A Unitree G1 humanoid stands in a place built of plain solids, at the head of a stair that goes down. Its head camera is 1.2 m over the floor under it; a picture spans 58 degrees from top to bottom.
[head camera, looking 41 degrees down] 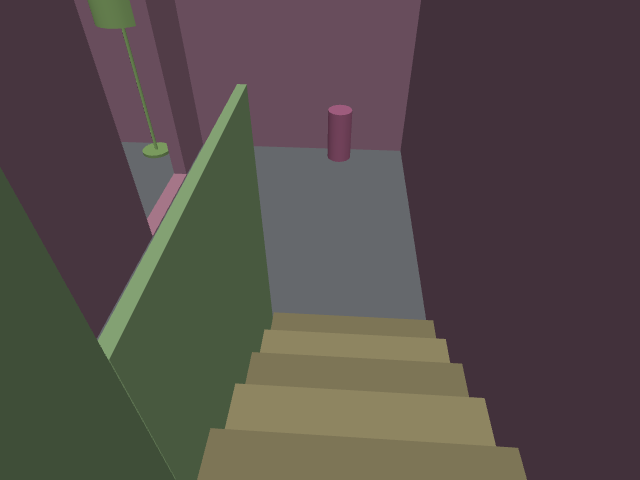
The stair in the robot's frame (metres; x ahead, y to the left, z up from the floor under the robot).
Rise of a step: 0.18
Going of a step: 0.27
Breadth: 0.98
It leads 4 degrees to the right of straight ahead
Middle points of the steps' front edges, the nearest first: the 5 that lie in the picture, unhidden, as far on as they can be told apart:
0.63 -0.13 -0.18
0.89 -0.15 -0.36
1.16 -0.17 -0.54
1.43 -0.18 -0.72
1.70 -0.20 -0.89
